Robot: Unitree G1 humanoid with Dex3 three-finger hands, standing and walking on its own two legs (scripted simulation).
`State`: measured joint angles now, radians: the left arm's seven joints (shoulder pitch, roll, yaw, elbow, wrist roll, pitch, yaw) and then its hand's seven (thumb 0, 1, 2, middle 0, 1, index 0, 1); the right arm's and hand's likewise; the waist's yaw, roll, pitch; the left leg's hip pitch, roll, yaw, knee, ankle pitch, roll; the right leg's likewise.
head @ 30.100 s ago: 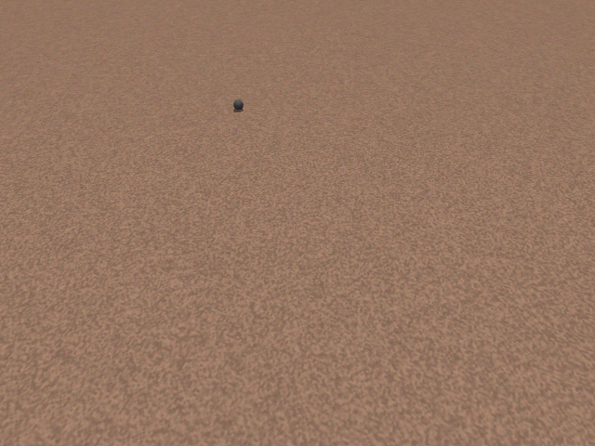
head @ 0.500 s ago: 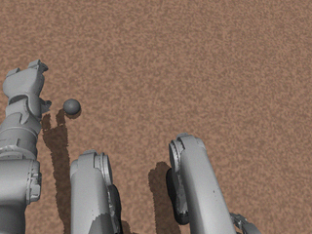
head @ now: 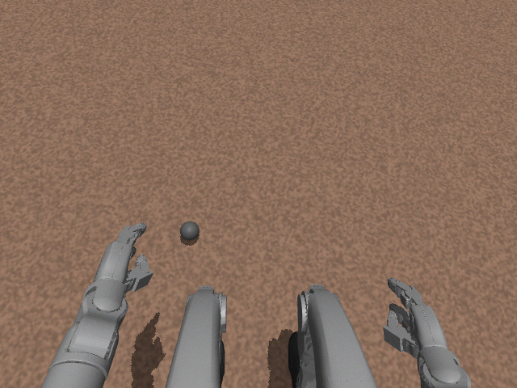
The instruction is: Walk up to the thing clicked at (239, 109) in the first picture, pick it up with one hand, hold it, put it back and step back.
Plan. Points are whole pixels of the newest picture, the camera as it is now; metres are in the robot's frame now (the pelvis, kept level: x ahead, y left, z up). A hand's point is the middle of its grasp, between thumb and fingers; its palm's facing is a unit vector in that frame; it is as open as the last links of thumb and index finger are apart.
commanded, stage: home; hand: left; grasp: from above
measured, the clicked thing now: (189, 230) +0.52 +0.21 -0.53
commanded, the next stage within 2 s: none
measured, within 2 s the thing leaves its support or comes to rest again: neither
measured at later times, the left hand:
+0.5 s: hand (101, 285) +0.24 +0.19 +0.10, palm faces +0.09 -0.97 -0.21, open 7.4 cm
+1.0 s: hand (98, 291) +0.23 +0.19 +0.11, palm faces +0.09 -0.98 -0.20, open 7.4 cm
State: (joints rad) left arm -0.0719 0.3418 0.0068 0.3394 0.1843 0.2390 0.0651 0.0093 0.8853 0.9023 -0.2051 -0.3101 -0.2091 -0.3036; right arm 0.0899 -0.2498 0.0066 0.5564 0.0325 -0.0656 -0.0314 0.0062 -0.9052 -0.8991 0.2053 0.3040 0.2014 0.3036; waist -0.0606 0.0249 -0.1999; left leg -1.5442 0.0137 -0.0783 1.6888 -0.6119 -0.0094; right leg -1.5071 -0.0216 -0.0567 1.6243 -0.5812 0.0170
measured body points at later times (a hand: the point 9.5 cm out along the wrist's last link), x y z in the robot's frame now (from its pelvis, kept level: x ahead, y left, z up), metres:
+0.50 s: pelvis +0.07 +0.00 +0.15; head +0.10 +0.01 +0.60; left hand +0.24 +0.24 +0.11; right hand +0.22 -0.24 +0.08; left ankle +0.07 +0.12 -0.52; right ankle +0.08 -0.13 -0.52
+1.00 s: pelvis +0.08 +0.00 +0.16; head +0.10 +0.01 +0.61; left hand +0.23 +0.24 +0.13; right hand +0.26 -0.23 +0.10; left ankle +0.07 +0.12 -0.52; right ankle +0.08 -0.13 -0.52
